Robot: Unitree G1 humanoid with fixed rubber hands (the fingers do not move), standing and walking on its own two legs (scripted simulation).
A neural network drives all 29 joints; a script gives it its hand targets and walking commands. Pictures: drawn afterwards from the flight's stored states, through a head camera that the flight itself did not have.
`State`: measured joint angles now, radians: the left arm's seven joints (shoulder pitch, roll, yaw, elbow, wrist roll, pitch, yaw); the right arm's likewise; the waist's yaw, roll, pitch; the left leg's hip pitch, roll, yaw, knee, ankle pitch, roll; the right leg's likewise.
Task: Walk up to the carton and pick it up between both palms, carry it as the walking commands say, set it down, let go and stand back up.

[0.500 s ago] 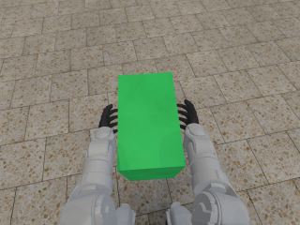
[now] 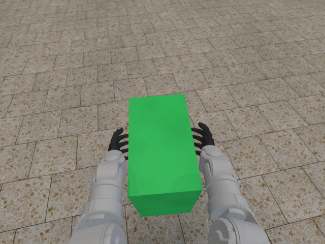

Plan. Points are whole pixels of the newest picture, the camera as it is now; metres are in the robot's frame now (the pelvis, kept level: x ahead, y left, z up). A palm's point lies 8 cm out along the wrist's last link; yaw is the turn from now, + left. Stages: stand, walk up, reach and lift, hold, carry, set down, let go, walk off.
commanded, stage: reach and lift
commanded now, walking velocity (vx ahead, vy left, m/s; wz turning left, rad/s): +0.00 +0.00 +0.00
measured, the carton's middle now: (161, 159) +0.36 +0.01 -0.05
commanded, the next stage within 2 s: hold in 1.80 s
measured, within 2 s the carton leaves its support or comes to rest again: neither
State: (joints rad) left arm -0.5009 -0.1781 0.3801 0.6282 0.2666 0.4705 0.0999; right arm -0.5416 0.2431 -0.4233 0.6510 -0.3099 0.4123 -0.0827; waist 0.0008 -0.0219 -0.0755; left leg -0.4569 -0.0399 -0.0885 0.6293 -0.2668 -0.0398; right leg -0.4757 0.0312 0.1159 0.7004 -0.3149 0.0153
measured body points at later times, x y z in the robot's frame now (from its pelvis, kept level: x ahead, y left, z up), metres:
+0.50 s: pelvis +0.00 +0.00 +0.01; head -0.06 -0.01 +0.46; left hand +0.33 +0.13 +0.07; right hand +0.34 -0.12 +0.07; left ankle +0.03 +0.14 -0.72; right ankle +0.03 -0.12 -0.72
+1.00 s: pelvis +0.00 +0.00 +0.01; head -0.07 -0.01 +0.46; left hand +0.33 +0.13 +0.07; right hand +0.33 -0.12 +0.07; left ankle +0.03 +0.14 -0.72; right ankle +0.03 -0.12 -0.72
